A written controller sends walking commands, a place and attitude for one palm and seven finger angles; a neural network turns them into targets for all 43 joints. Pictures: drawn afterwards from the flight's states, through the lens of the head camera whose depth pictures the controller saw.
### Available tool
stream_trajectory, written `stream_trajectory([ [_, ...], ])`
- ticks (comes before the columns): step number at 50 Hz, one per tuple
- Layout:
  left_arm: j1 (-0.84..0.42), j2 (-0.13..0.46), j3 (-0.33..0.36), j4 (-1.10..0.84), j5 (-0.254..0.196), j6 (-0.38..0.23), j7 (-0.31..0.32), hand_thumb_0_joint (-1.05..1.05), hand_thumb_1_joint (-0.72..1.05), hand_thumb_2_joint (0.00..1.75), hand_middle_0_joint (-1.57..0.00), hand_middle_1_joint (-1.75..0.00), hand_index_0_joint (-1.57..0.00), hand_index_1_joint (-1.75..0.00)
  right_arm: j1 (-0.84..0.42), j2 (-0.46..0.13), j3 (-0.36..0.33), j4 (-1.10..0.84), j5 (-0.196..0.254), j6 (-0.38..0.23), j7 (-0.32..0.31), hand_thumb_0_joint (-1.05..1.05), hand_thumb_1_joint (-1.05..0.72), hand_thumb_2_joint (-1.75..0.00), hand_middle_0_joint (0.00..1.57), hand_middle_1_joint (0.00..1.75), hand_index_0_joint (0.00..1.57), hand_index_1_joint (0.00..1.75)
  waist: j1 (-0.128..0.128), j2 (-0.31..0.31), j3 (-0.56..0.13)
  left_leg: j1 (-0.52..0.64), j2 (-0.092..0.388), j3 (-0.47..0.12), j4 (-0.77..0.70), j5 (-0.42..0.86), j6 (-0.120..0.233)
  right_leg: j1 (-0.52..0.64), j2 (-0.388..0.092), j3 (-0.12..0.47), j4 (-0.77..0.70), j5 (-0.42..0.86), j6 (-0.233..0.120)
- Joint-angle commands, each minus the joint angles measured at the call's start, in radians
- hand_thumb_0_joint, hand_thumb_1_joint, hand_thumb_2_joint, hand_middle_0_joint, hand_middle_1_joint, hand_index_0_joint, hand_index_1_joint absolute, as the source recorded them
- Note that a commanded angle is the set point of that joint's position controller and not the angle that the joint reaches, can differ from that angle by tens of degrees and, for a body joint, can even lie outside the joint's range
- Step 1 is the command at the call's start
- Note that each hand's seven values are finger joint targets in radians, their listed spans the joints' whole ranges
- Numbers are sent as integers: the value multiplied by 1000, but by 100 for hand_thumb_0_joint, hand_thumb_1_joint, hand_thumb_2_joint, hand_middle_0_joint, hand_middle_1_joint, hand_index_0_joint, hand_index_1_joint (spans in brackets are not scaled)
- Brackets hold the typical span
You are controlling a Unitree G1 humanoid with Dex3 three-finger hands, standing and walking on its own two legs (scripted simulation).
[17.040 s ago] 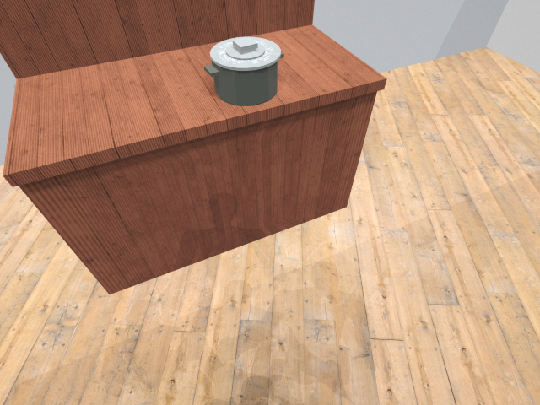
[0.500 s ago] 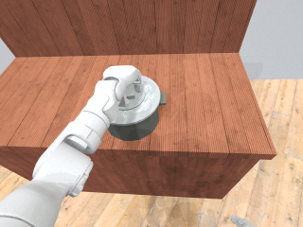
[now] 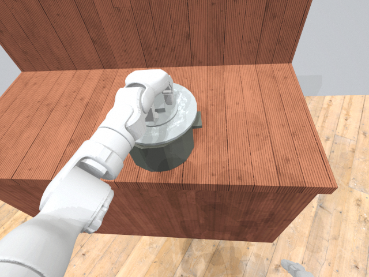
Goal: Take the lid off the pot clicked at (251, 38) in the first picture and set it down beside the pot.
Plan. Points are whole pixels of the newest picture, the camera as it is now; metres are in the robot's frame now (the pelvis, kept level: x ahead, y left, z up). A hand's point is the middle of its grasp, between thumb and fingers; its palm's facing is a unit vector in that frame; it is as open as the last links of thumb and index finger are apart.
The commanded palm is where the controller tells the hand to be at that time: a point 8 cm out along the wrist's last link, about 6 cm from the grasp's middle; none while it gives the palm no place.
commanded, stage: lift the lid straight up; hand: left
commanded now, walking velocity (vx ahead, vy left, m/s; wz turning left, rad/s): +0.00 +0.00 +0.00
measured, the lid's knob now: (153, 103) +0.49 +0.07 +0.10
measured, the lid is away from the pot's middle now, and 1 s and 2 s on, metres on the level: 0.01 0.01 0.04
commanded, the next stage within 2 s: move the lid sideways beside the pot in 1.52 s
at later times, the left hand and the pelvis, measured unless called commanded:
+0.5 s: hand (147, 90) +0.47 +0.06 +0.16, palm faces -0.27 +0.01 -0.96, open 7.6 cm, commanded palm +0.45 +0.07 +0.24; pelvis +0.00 +0.00 +0.00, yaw +1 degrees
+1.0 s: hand (144, 71) +0.47 +0.06 +0.21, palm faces -0.24 +0.00 -0.97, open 7.6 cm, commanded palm +0.45 +0.07 +0.28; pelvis -0.01 +0.00 +0.00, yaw +1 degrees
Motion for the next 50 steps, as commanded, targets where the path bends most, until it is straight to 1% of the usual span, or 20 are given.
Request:
stream_trajectory([
  [1,-616,215,92,-205,29,9,39,0,50,116,-72,-90,-90,-100,-45,-100,-28,-122,-1,-38,-5,0,-90,-90,20,30,20,30,-7,-165,-454,86,-20,31,-29,320,33,288,40,-75,0,432,-63],
  [3,-617,183,74,-210,23,9,25,0,50,116,-72,-90,-90,-100,-37,-102,-32,-124,-2,-38,-4,0,-90,-90,20,30,20,30,-12,-163,-457,108,-18,29,-25,338,33,270,40,-81,-5,429,-64],
  [5,-651,250,123,-217,21,10,20,0,50,116,-72,-90,-90,-100,-34,-108,-30,-119,-4,-38,-7,0,-90,-90,20,30,20,30,-9,-179,-466,102,-19,32,-30,311,34,291,40,-75,-9,425,-60],
  [8,-658,242,112,-279,18,-1,3,0,50,116,-72,-90,-90,-100,-37,-106,-31,-134,-5,-45,-6,0,-90,-90,20,30,20,30,-5,-166,-505,125,-21,24,-25,373,35,318,36,-73,-4,485,-63],
  [12,-614,188,67,-201,21,20,-11,0,50,116,-72,-90,-90,-100,-45,-107,-28,-123,3,-39,5,0,-90,-90,20,30,20,30,-10,-176,-422,105,-19,29,-35,334,29,268,42,-86,-13,430,-62],
  [13,-624,232,113,-224,19,16,-10,0,50,116,-72,-90,-90,-100,-40,-112,-31,-124,0,-41,3,0,-90,-90,20,30,20,30,0,-180,-442,109,-18,25,-36,345,30,286,40,-83,-11,436,-64],
  [15,-682,215,82,-301,19,12,-16,0,50,116,-72,-90,-90,-100,-60,-104,-33,-137,-1,-47,7,0,-90,-90,20,30,20,30,-4,-139,-484,149,-20,15,-27,370,30,288,39,-81,-5,448,-67],
  [22,-738,259,112,-275,30,28,-23,0,50,116,-72,-90,-90,-100,-52,-108,-27,-123,-2,-52,6,0,-90,-90,20,30,20,30,1,-157,-467,137,-20,11,-40,347,25,292,42,-85,-6,431,-68],
  [23,-737,216,80,-285,26,24,-29,0,50,116,-72,-90,-90,-100,-58,-104,-28,-133,-4,-56,7,0,-90,-90,20,30,20,30,-2,-139,-475,149,-23,7,-35,371,26,286,39,-84,-6,440,-71],
  [25,-729,249,110,-272,36,30,-27,0,50,116,-72,-90,-90,-100,-51,-107,-30,-123,-5,-56,11,0,-90,-90,20,30,20,30,4,-150,-492,163,-18,5,-32,394,23,293,43,-86,-1,451,-70],
  [28,-707,193,77,-223,19,47,-42,0,50,116,-72,-90,-90,-100,-55,-110,-29,-123,-4,-52,17,0,-90,-90,20,30,20,30,-1,-176,-441,134,-19,11,-39,373,22,272,42,-94,-8,435,-70],
  [30,-736,271,135,-247,25,46,-44,0,50,116,-72,-90,-90,-100,-58,-112,-26,-127,-6,-56,13,0,-90,-90,20,30,20,30,9,-178,-475,136,-23,13,-39,364,26,307,40,-84,-7,448,-68],
  [33,-761,217,78,-285,28,42,-61,0,50,116,-72,-90,-90,-100,-67,-106,-28,-136,-4,-58,18,0,-90,-90,20,30,20,30,2,-166,-477,150,-22,7,-36,402,26,298,39,-89,-6,465,-70],
  [35,-735,246,111,-205,31,55,-63,0,50,116,-72,-90,-90,-100,-60,-111,-23,-124,-3,-53,16,0,-90,-90,20,30,20,30,5,-209,-431,122,-21,15,-46,346,25,287,42,-93,-12,425,-67],
  [38,-788,208,73,-218,20,56,-75,0,50,116,-72,-90,-90,-100,-65,-111,-22,-127,-4,-54,10,0,-90,-90,20,30,20,30,-3,-185,-418,116,-26,18,-57,303,28,269,37,-90,-21,389,-68],
  [40,-836,295,132,-272,36,44,-74,0,50,116,-72,-90,-90,-100,-69,-109,-22,-135,-8,-64,8,0,-90,-90,20,30,20,30,10,-161,-489,145,-25,6,-51,332,27,315,36,-80,-11,415,-69],
  [43,-799,239,95,-240,29,49,-85,0,50,116,-72,-90,-90,-100,-68,-105,-27,-140,-6,-68,13,0,-90,-90,20,30,20,30,5,-190,-470,142,-26,5,-44,360,29,307,38,-84,-18,436,-69],
  [45,-807,285,134,-180,34,61,-85,0,50,116,-72,-90,-90,-100,-58,-115,-19,-122,-4,-63,9,0,-90,-90,20,30,20,30,8,-215,-425,102,-25,16,-62,301,27,300,38,-86,-23,400,-65],
  [48,-803,235,90,-201,26,56,-96,0,50,116,-72,-90,-90,-100,-72,-113,-21,-140,-4,-67,8,0,-90,-90,20,30,20,30,7,-183,-431,112,-29,20,-61,301,31,293,32,-83,-27,392,-68],
  [50,-863,293,125,-241,42,52,-98,0,50,116,-72,-90,-90,-100,-68,-113,-22,-135,-6,-69,7,0,-90,-90,20,30,20,30,8,-180,-467,133,-26,13,-60,316,31,313,34,-77,-24,407,-68],
])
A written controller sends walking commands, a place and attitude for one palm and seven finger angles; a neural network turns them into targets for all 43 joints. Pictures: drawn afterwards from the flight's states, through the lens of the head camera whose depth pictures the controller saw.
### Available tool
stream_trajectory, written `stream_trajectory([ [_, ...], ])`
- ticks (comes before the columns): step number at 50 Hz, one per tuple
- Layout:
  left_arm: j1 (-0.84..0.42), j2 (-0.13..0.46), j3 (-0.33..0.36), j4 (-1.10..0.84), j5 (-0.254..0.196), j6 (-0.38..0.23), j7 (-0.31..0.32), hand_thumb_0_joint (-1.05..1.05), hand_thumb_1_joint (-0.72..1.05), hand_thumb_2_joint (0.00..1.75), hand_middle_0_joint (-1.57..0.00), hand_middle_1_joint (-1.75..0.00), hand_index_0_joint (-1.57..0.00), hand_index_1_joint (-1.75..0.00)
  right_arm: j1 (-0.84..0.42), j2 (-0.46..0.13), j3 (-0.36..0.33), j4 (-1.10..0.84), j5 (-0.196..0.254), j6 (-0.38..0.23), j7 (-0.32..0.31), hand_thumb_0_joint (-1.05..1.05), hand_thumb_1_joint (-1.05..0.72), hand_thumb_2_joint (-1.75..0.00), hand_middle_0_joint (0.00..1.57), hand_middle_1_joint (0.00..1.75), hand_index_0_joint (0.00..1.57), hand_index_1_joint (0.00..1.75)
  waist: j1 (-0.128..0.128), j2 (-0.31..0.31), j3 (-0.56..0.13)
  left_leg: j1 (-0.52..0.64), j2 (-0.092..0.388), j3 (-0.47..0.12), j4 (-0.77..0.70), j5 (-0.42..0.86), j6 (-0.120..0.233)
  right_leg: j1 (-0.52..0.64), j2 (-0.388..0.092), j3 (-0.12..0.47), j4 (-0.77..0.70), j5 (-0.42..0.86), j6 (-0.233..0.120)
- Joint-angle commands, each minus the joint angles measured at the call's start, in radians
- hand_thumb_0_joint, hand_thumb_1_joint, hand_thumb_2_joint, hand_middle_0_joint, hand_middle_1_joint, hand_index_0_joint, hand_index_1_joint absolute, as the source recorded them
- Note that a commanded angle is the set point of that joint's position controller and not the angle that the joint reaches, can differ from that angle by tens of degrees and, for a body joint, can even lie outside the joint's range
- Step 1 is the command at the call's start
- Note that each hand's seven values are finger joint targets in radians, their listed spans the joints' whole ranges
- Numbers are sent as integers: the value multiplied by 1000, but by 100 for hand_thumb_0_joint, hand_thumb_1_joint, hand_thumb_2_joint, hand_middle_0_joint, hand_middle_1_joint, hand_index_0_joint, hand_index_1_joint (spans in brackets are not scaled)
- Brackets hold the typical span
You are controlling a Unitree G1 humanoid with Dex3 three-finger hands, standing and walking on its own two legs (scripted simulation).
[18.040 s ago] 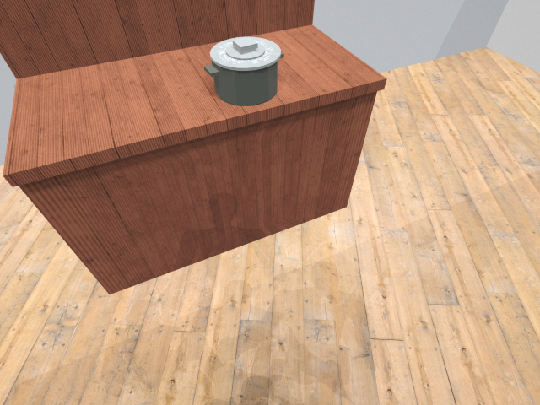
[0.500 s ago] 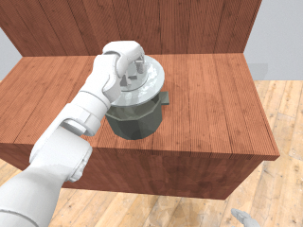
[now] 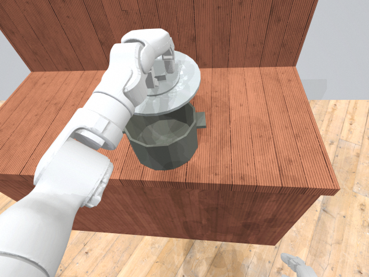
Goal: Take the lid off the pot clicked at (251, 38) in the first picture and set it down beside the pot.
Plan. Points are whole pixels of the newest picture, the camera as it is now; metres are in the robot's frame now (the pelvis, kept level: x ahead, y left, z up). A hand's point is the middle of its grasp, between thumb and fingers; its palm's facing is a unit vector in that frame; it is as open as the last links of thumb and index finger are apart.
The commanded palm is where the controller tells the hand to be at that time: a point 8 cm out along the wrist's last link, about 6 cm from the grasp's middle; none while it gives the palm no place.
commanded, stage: lift the lid straight up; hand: left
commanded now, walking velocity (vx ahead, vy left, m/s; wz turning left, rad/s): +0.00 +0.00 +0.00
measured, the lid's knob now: (152, 70) +0.51 +0.06 +0.19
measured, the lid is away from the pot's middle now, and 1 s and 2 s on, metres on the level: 0.01 0.04 0.18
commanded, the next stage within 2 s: move the lid sideways beside the pot in 0.52 s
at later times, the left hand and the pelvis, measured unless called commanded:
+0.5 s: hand (141, 58) +0.47 +0.07 +0.24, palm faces -0.21 +0.01 -0.98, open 7.5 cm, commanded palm +0.46 +0.07 +0.30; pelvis +0.00 +0.00 +0.00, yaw +0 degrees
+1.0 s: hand (124, 60) +0.48 +0.10 +0.23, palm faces -0.22 +0.00 -0.98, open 7.5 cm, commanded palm +0.46 +0.11 +0.30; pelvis +0.00 +0.01 +0.00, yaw +0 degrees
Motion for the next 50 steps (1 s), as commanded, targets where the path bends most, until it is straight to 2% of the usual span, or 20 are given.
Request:
stream_trajectory([
  [1,-663,251,113,-245,40,-2,44,0,50,116,-72,-90,-90,-100,-62,-96,-31,-131,-4,-44,-3,0,-90,-90,20,30,20,30,-1,-169,-492,104,-20,22,-20,296,32,289,46,-65,-3,404,-69],
  [4,-654,274,132,-237,33,-1,33,0,50,116,-72,-90,-90,-100,-67,-99,-29,-132,-1,-44,-4,0,-90,-90,20,30,20,30,3,-184,-482,92,-18,24,-30,289,30,300,43,-66,-7,402,-67],
  [6,-662,217,80,-236,35,2,24,0,50,116,-72,-90,-90,-100,-69,-95,-29,-131,2,-45,2,0,-90,-90,20,30,20,30,-4,-167,-458,104,-16,18,-28,303,27,268,47,-74,-6,395,-71],
  [8,-630,218,90,-219,21,4,20,0,50,116,-72,-90,-90,-100,-66,-106,-33,-130,2,-43,0,0,-90,-90,20,30,20,30,-4,-180,-445,102,-15,19,-26,296,30,257,48,-76,-14,380,-71],
  [11,-687,284,138,-234,32,5,19,0,50,116,-72,-90,-90,-100,-61,-102,-29,-127,-1,-49,-3,0,-90,-90,20,30,20,30,4,-177,-466,100,-17,19,-34,278,30,279,46,-71,-16,373,-69],
  [15,-683,293,137,-216,43,5,13,0,50,116,-72,-90,-90,-100,-66,-101,-28,-125,1,-53,-1,0,-90,-90,20,30,20,30,5,-187,-459,94,-14,19,-30,291,29,281,47,-72,-13,383,-71],
  [18,-612,243,113,-156,23,12,5,0,50,116,-72,-90,-90,-100,-62,-112,-26,-124,3,-46,-1,0,-90,-90,20,30,20,30,4,-187,-406,73,-15,29,-36,275,28,251,43,-78,-22,363,-70],
  [21,-675,208,73,-234,32,5,-5,0,50,116,-72,-90,-90,-100,-78,-100,-26,-137,2,-44,3,0,-90,-90,20,30,20,30,-3,-175,-445,102,-15,24,-33,284,30,254,44,-76,-22,362,-69],
  [22,-689,238,96,-256,35,4,-6,0,50,116,-72,-90,-90,-100,-75,-102,-29,-137,0,-46,2,0,-90,-90,20,30,20,30,-1,-171,-474,118,-14,19,-27,303,30,267,45,-74,-18,379,-70],
  [26,-721,249,103,-198,33,12,-5,0,50,116,-72,-90,-90,-100,-56,-103,-24,-117,2,-45,-5,0,-90,-90,20,30,20,30,-12,-171,-429,104,-15,15,-35,272,28,231,51,-82,-25,339,-72],
  [29,-749,268,114,-253,34,-1,0,0,50,116,-72,-90,-90,-100,-62,-98,-24,-129,-3,-55,-5,0,-90,-90,20,30,20,30,-3,-148,-497,135,-14,5,-31,314,24,264,49,-76,-13,369,-73],
  [31,-749,210,70,-206,42,7,-1,0,50,116,-72,-90,-90,-100,-53,-96,-26,-114,-1,-53,-3,0,-90,-90,20,30,20,30,-15,-162,-461,131,-13,7,-29,322,22,234,52,-83,-15,370,-74],
  [33,-695,290,148,-209,32,-12,15,0,50,116,-72,-90,-90,-100,-45,-115,-25,-120,-7,-49,-7,0,-90,-90,20,30,20,30,4,-169,-470,113,-9,13,-32,325,24,263,47,-79,-20,380,-74],
  [35,-696,368,206,-191,61,-20,23,0,50,116,-72,-90,-90,-100,-47,-105,-21,-123,-8,-52,-11,0,-90,-90,20,30,20,30,16,-195,-498,94,-10,18,-30,340,27,312,44,-68,-12,419,-72],
  [38,-641,318,159,-226,58,-26,18,0,50,116,-72,-90,-90,-100,-61,-107,-25,-144,-2,-47,-2,0,-90,-90,20,30,20,30,19,-168,-496,101,-9,21,-26,383,27,308,39,-70,-10,448,-73],
  [41,-606,362,188,-197,68,-18,7,0,50,116,-72,-90,-90,-100,-65,-109,-21,-149,2,-44,-2,0,-90,-90,20,30,20,30,18,-201,-486,84,-7,29,-26,370,30,316,42,-67,-11,453,-67],
  [43,-601,277,112,-233,47,-18,-10,0,50,116,-72,-90,-90,-100,-67,-114,-27,-155,9,-37,1,0,-90,-90,20,30,20,30,1,-170,-447,105,-6,26,-24,371,30,263,42,-76,-22,423,-69],
  [46,-659,361,169,-329,49,-26,-26,0,50,116,-72,-90,-90,-100,-69,-110,-32,-161,4,-42,-2,0,-90,-90,20,30,20,30,4,-154,-508,149,-9,14,-17,378,37,292,48,-70,-24,425,-68],
  [49,-667,426,208,-335,48,-38,-29,0,50,116,-72,-90,-90,-100,-52,-115,-29,-149,6,-43,-10,0,-90,-90,20,30,20,30,5,-160,-502,137,-9,13,-21,378,34,304,50,-70,-25,433,-67],
  [50,-672,410,194,-344,52,-42,-32,0,50,116,-72,-90,-90,-100,-58,-113,-29,-152,6,-45,-10,0,-90,-90,20,30,20,30,4,-156,-496,145,-9,11,-18,387,34,296,50,-73,-22,437,-69],
])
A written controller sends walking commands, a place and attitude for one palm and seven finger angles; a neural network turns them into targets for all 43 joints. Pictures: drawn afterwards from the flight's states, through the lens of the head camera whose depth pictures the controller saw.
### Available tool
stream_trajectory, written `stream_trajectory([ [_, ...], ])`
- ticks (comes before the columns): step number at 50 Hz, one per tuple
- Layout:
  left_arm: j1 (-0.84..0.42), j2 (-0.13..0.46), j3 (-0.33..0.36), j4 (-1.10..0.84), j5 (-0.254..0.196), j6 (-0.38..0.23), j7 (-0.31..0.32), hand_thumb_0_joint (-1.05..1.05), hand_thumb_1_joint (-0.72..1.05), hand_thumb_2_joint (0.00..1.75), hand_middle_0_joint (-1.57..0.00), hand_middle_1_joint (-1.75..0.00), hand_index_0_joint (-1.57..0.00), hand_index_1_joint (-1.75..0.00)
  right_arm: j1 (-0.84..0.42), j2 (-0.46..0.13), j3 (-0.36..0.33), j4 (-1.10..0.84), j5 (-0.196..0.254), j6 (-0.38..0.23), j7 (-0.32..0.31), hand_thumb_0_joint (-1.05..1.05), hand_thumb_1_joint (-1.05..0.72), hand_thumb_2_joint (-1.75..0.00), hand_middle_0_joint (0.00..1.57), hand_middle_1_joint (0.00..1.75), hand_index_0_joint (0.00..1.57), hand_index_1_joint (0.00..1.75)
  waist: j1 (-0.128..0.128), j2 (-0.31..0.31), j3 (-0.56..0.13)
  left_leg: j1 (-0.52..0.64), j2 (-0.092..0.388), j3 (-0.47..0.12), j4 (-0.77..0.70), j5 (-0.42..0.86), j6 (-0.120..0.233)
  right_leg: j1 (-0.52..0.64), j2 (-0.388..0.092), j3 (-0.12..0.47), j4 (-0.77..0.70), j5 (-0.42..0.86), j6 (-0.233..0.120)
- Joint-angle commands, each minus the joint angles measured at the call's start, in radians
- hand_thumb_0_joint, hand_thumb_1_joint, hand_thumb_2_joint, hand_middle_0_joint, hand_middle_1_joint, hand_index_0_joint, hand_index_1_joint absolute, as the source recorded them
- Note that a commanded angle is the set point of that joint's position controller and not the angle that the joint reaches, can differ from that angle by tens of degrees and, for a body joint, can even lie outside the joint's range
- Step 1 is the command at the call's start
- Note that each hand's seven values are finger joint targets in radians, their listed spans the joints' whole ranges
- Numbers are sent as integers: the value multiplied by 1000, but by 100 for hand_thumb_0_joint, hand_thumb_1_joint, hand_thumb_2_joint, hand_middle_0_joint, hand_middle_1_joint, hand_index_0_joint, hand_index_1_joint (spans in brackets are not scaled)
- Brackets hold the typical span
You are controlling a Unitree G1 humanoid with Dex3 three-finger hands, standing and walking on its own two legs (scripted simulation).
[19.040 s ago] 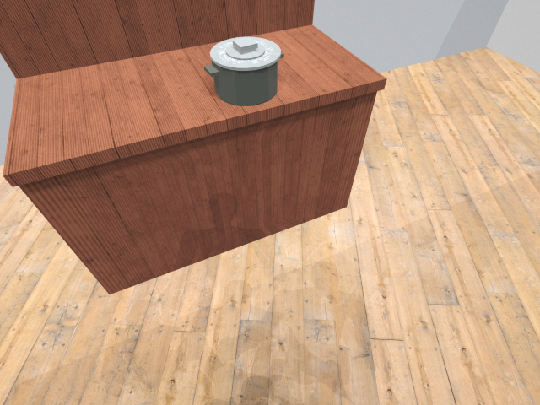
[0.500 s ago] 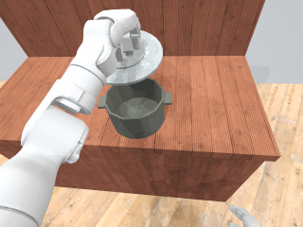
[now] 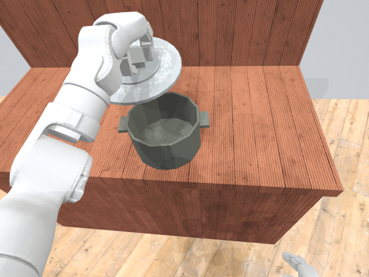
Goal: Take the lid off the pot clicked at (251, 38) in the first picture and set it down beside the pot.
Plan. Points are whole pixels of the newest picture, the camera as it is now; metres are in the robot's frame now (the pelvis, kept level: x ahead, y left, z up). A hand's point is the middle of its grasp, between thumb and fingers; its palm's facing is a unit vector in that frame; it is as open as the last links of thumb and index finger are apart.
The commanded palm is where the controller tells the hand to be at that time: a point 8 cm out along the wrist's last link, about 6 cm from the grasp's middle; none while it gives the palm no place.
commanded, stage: move the lid sideways beside the pot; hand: left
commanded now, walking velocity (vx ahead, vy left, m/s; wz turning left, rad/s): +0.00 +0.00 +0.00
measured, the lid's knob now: (131, 57) +0.51 +0.10 +0.21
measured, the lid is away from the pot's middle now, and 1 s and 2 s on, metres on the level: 0.04 0.18 0.24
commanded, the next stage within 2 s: lower the lid onto the table in 1.66 s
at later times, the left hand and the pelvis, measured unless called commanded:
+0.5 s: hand (96, 59) +0.48 +0.16 +0.24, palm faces -0.22 -0.01 -0.98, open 7.4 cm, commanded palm +0.46 +0.17 +0.30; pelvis +0.00 +0.00 +0.00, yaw +1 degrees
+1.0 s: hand (66, 65) +0.48 +0.23 +0.23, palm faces -0.26 -0.02 -0.97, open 7.4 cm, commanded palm +0.47 +0.23 +0.30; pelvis +0.00 +0.01 +0.00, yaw +1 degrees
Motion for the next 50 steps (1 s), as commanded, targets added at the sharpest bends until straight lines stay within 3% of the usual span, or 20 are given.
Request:
stream_trajectory([
  [1,-666,247,104,-268,31,-15,51,0,50,116,-72,-90,-90,-100,-67,-99,-34,-131,1,-45,-3,0,-90,-90,20,30,20,30,-3,-132,-507,153,-10,10,0,409,26,263,50,-73,17,424,-76],
  [4,-601,311,162,-272,26,-23,52,0,50,116,-72,-90,-90,-100,-66,-107,-36,-129,0,-47,4,0,-90,-90,20,30,20,30,11,-129,-513,161,-7,6,9,442,21,269,52,-73,19,428,-76],
  [8,-532,249,95,-201,10,-16,42,0,50,116,-72,-90,-90,-100,-83,-120,-32,-130,12,-35,5,0,-90,-90,20,30,20,30,0,-117,-414,114,-10,13,1,336,18,212,49,-85,12,347,-81],
  [9,-589,290,123,-244,23,-20,43,0,50,116,-72,-90,-90,-100,-76,-113,-29,-126,10,-32,5,0,-90,-90,20,30,20,30,2,-113,-447,120,-7,8,-8,331,15,228,52,-84,11,339,-78],
  [13,-632,269,83,-243,9,-24,33,0,50,116,-72,-90,-90,-100,-75,-120,-33,-124,10,-27,-6,0,-90,-90,20,30,20,30,-22,-103,-430,133,-10,2,4,312,21,194,53,-86,5,322,-81],
  [14,-681,343,142,-281,25,-33,38,0,50,116,-72,-90,-90,-100,-58,-117,-32,-120,4,-29,-7,0,-90,-90,20,30,20,30,-13,-95,-492,149,-9,-4,1,343,18,231,57,-81,8,342,-79],
  [16,-687,319,124,-269,28,-42,32,0,50,116,-72,-90,-90,-100,-56,-109,-31,-120,3,-34,-8,0,-90,-90,20,30,20,30,-17,-90,-500,163,-12,-6,11,374,20,230,57,-83,11,365,-80],
  [19,-634,385,179,-228,30,-56,35,0,50,116,-72,-90,-90,-100,-39,-118,-32,-116,1,-35,-5,0,-90,-90,20,30,20,30,-5,-90,-506,149,-10,-9,16,400,15,244,58,-82,12,379,-79],
  [21,-597,381,175,-169,32,-62,29,0,50,116,-72,-90,-90,-100,-39,-119,-28,-116,9,-30,-6,0,-90,-90,20,30,20,30,-6,-137,-459,108,-10,1,10,362,19,245,55,-87,12,376,-77],
  [23,-550,334,132,-177,20,-65,26,0,50,116,-72,-90,-90,-100,-45,-127,-35,-123,12,-24,-2,0,-90,-90,20,30,20,30,-9,-107,-450,124,-6,-3,21,399,19,215,54,-91,16,373,-80],
  [25,-574,403,182,-191,37,-75,25,0,50,116,-72,-90,-90,-100,-49,-124,-32,-128,10,-23,-2,0,-90,-90,20,30,20,30,-6,-102,-474,120,-9,1,24,380,23,237,56,-82,12,372,-78],
  [28,-577,362,137,-238,15,-79,16,0,50,116,-72,-90,-90,-100,-47,-131,-40,-130,12,-17,0,0,-90,-90,20,30,20,30,-16,-67,-461,148,-7,-7,32,409,24,204,57,-88,7,366,-80],
  [30,-585,480,232,-200,35,-90,19,0,50,116,-72,-90,-90,-100,-34,-131,-33,-126,11,-19,-4,0,-90,-90,20,30,20,30,-6,-103,-477,115,-8,-4,26,374,26,246,60,-85,9,371,-79],
  [33,-534,480,209,-125,25,-98,18,0,50,116,-72,-90,-90,-100,-17,-145,-35,-118,21,-10,-10,0,-90,-90,20,30,20,30,-11,-110,-431,78,-6,6,17,335,26,237,54,-92,3,360,-78],
  [35,-614,535,243,-203,44,-116,18,0,50,116,-72,-90,-90,-100,-22,-136,-36,-127,15,-12,-10,0,-90,-90,20,30,20,30,-6,-88,-489,95,-10,2,18,357,29,276,55,-82,5,384,-77],
  [39,-577,514,228,-232,35,-129,9,0,50,116,-72,-90,-90,-100,-10,-135,-44,-124,13,-15,-3,0,-90,-90,20,30,20,30,-13,-38,-506,154,-4,-9,40,458,27,236,65,-82,1,391,-76],
  [41,-529,490,208,-122,25,-129,1,0,50,116,-72,-90,-90,-100,1,-139,-37,-115,23,-7,-7,0,-90,-90,20,30,20,30,-22,-74,-422,100,-3,-1,28,373,26,208,65,-96,-9,345,-76],
  [45,-598,466,172,-186,28,-137,1,0,50,116,-72,-90,-90,-100,1,-140,-42,-106,20,-1,-11,0,-90,-90,20,30,20,30,-34,-26,-441,141,-1,-8,34,372,27,177,68,-97,-18,311,-78],
  [47,-598,577,253,-174,33,-154,6,0,50,116,-72,-90,-90,-100,16,-147,-40,-106,19,-5,-17,0,-90,-90,20,30,20,30,-23,-53,-483,125,-6,-9,37,383,32,235,68,-91,-12,355,-79],
  [50,-576,585,254,-113,34,-169,3,0,50,116,-72,-90,-90,-100,27,-147,-39,-96,20,-8,-20,0,-90,-90,20,30,20,30,-25,-52,-467,115,-3,-7,42,404,31,232,67,-93,-11,370,-76],
])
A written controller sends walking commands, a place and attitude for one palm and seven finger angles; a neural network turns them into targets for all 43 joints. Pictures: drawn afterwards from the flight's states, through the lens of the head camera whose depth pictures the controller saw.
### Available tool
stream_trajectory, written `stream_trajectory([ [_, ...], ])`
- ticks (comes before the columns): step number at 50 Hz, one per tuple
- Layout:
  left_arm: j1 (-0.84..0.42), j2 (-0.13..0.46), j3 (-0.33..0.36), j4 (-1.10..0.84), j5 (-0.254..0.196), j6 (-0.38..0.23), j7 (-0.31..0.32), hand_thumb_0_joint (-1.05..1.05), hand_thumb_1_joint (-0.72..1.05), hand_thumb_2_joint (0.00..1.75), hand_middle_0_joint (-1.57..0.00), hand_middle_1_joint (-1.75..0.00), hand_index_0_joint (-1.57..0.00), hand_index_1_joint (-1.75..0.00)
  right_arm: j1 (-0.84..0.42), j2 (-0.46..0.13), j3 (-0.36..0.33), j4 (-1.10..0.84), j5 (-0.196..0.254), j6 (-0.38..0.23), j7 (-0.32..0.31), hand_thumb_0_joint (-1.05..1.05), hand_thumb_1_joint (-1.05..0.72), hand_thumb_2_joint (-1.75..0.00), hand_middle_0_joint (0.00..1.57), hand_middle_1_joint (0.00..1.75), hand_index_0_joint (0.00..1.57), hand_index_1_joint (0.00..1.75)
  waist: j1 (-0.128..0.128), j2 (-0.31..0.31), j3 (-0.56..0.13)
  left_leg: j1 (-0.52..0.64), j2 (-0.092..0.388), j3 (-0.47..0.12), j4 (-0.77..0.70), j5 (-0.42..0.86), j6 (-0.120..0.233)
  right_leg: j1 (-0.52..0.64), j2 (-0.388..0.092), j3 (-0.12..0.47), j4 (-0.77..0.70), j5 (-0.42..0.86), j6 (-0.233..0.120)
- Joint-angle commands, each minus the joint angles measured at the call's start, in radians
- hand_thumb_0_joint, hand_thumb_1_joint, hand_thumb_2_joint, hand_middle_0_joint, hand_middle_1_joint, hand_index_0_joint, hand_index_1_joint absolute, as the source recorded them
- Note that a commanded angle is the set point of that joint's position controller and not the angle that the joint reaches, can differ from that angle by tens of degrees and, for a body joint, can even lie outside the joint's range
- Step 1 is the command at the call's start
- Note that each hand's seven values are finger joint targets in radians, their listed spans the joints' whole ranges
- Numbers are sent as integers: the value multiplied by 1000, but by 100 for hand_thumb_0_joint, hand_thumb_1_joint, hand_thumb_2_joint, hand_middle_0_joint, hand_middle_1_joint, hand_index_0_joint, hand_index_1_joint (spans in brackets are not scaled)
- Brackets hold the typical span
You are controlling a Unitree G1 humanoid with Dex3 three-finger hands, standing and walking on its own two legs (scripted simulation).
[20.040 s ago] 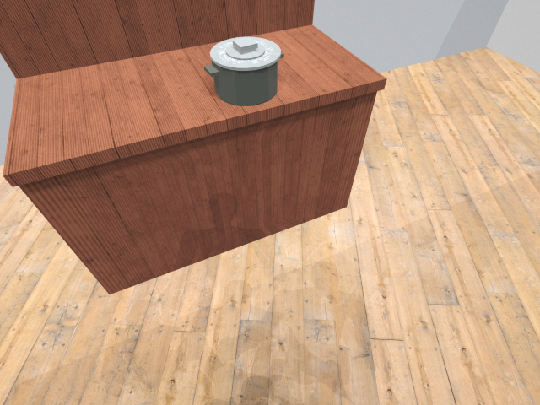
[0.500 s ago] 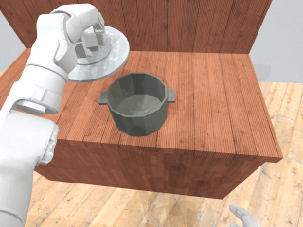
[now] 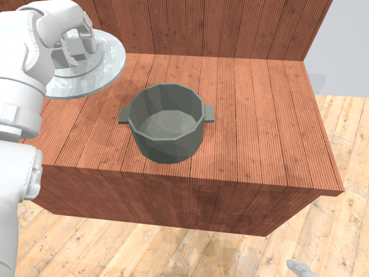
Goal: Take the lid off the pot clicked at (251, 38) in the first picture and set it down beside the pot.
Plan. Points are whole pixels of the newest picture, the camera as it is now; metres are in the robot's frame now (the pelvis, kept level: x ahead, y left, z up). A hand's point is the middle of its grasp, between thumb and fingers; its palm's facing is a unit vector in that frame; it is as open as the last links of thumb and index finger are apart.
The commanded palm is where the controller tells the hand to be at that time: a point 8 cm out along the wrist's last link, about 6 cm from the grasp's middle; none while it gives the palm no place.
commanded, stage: move the lid sideways beside the pot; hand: left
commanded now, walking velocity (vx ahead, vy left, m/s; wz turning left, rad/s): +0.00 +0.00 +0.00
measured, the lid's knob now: (70, 50) +0.51 +0.22 +0.21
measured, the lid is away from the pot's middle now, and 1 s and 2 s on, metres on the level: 0.18 0.24 0.23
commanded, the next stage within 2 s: lower the lid onto the table in 0.66 s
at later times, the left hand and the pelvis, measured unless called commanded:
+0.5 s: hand (39, 47) +0.49 +0.27 +0.23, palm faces -0.25 -0.03 -0.97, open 7.3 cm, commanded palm +0.48 +0.27 +0.30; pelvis +0.01 +0.01 +0.00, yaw +0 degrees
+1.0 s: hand (42, 53) +0.50 +0.27 +0.21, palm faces -0.29 -0.02 -0.96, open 7.3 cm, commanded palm +0.49 +0.26 +0.28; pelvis +0.02 +0.01 +0.00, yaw +1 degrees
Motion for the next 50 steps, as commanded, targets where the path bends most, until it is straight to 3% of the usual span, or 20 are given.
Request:
stream_trajectory([
  [1,-613,307,135,-142,14,-18,57,0,50,116,-72,-90,-90,-100,8,-132,-38,-95,2,-31,-8,0,-90,-90,20,30,20,30,-7,-29,-481,157,-8,17,-20,426,21,231,59,-70,20,356,-78],
  [4,-651,289,115,-247,17,-28,58,0,50,116,-72,-90,-90,-100,3,-130,-47,-103,-5,-30,0,0,-90,-90,20,30,20,30,-9,46,-535,224,-7,4,-3,529,17,206,64,-64,21,364,-79],
  [5,-634,286,121,-221,19,-30,57,0,50,116,-72,-90,-90,-100,7,-131,-48,-98,-5,-33,1,0,-90,-90,20,30,20,30,-10,50,-513,232,-2,-3,5,564,15,186,67,-68,22,363,-79],
  [8,-556,296,126,-157,1,-34,53,0,50,116,-72,-90,-90,-100,12,-145,-47,-96,1,-27,6,0,-90,-90,20,30,20,30,-9,29,-472,207,-1,-5,8,551,12,168,66,-74,19,344,-81],
  [9,-610,333,154,-218,11,-40,55,0,50,116,-72,-90,-90,-100,21,-139,-47,-97,-6,-26,7,0,-90,-90,20,30,20,30,-3,18,-533,219,-3,-2,3,552,15,208,68,-66,20,362,-76],
  [12,-589,336,150,-151,14,-50,53,0,50,116,-72,-90,-90,-100,24,-137,-42,-93,3,-21,1,0,-90,-90,20,30,20,30,-9,-1,-486,189,0,4,1,529,18,197,66,-74,20,361,-77],
  [19,-606,380,178,-215,14,-72,53,0,50,116,-72,-90,-90,-100,34,-138,-48,-97,-6,-19,7,0,-90,-90,20,30,20,30,-5,51,-541,242,1,-13,16,638,14,193,71,-68,19,372,-74],
  [23,-539,429,216,-189,4,-85,54,0,50,116,-72,-90,-90,-100,33,-154,-50,-100,0,-13,11,0,-90,-90,20,30,20,30,6,43,-522,219,1,-7,25,648,18,201,66,-68,23,399,-77],
  [24,-573,430,214,-207,15,-88,53,0,50,116,-72,-90,-90,-100,35,-142,-46,-104,-4,-11,12,0,-90,-90,20,30,20,30,3,44,-544,224,1,-11,18,660,15,209,71,-66,24,392,-74],
  [27,-531,379,176,-111,9,-85,43,0,50,116,-72,-90,-90,-100,47,-142,-44,-91,6,-6,7,0,-90,-90,20,30,20,30,-10,9,-468,197,8,2,16,585,19,169,71,-79,9,346,-71],
  [30,-602,372,159,-216,9,-94,43,0,50,116,-72,-90,-90,-100,37,-142,-49,-94,0,-4,5,0,-90,-90,20,30,20,30,-10,46,-516,234,5,-5,18,599,22,178,71,-73,6,351,-73],
  [35,-609,432,210,-237,5,-109,46,0,50,116,-72,-90,-90,-100,50,-144,-50,-86,-6,-10,4,0,-90,-90,20,30,20,30,-5,76,-554,265,6,-17,28,680,19,190,74,-70,10,379,-73],
  [37,-567,393,184,-169,-7,-105,37,0,50,116,-72,-90,-90,-100,53,-143,-46,-76,-2,-11,4,0,-90,-90,20,30,20,30,-9,53,-496,233,5,-8,23,640,21,176,73,-76,6,374,-70],
  [39,-596,413,193,-199,2,-94,45,0,50,116,-72,-90,-90,-100,50,-146,-47,-78,-2,-10,11,0,-90,-90,20,30,20,30,-3,90,-539,249,4,-19,19,682,10,187,75,-73,18,376,-73],
  [41,-560,347,156,-161,1,-78,39,0,50,116,-72,-90,-90,-100,52,-139,-49,-77,0,-18,14,0,-90,-90,20,30,20,30,-10,66,-503,248,5,-16,29,685,13,160,77,-78,14,372,-71],
  [42,-539,373,179,-142,1,-77,41,0,50,116,-72,-90,-90,-100,57,-143,-47,-77,3,-18,15,0,-90,-90,20,30,20,30,-7,36,-491,229,6,-14,27,672,14,171,77,-78,15,379,-70],
  [45,-549,334,143,-158,7,-75,45,0,50,116,-72,-90,-90,-100,45,-143,-46,-82,2,-13,16,0,-90,-90,20,30,20,30,-15,45,-490,223,5,-13,26,639,13,160,76,-79,16,361,-71],
  [46,-567,338,146,-191,5,-76,47,0,50,116,-72,-90,-90,-100,52,-142,-48,-81,-1,-14,15,0,-90,-90,20,30,20,30,-10,47,-511,233,4,-17,25,644,15,173,76,-80,16,366,-71],
  [48,-542,422,212,-214,5,-81,59,0,50,116,-72,-90,-90,-100,52,-156,-53,-88,-5,-19,15,0,-90,-90,20,30,20,30,-1,46,-552,247,3,-21,40,698,17,192,74,-71,26,404,-74],
  [50,-566,398,205,-210,12,-85,54,0,50,116,-72,-90,-90,-100,49,-141,-51,-92,-8,-22,15,0,-90,-90,20,30,20,30,-5,45,-549,247,0,-23,35,698,18,197,77,-72,26,407,-71],
])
